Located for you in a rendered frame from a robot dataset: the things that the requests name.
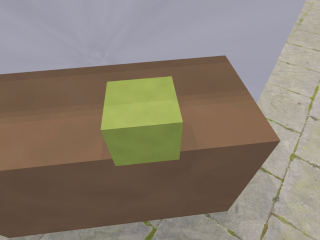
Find pedestal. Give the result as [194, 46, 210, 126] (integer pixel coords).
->
[0, 55, 281, 238]

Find carton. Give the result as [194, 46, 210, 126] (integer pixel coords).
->
[100, 76, 183, 166]

